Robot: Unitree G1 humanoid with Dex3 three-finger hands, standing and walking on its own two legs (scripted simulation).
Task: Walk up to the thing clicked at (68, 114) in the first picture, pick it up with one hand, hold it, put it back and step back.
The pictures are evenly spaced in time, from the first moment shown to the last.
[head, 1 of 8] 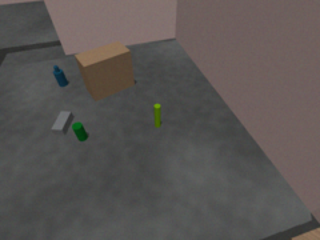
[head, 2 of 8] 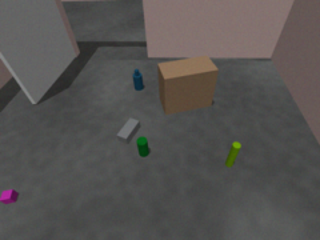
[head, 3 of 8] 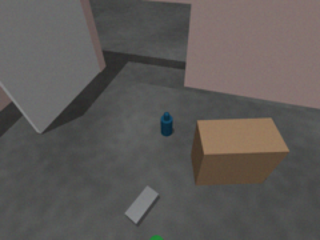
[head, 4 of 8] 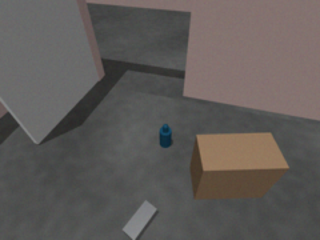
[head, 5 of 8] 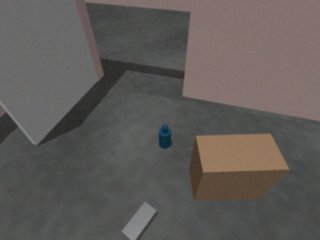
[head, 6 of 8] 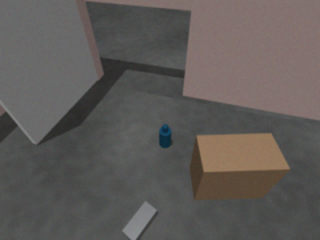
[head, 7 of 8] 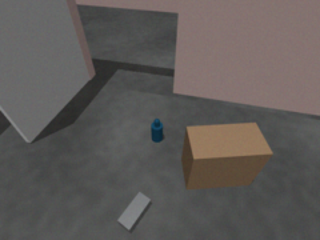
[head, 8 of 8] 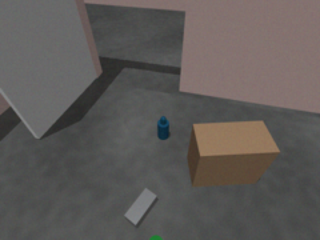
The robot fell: no
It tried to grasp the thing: no
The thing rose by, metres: 0.00
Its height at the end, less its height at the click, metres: +0.00
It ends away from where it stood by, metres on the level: 0.00
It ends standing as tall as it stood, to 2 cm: yes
